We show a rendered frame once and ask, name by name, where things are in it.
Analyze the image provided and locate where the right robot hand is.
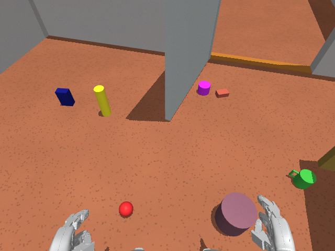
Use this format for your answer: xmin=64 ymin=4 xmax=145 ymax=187
xmin=251 ymin=195 xmax=295 ymax=251

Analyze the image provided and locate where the left robot hand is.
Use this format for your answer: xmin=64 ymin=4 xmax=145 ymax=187
xmin=49 ymin=209 xmax=95 ymax=251

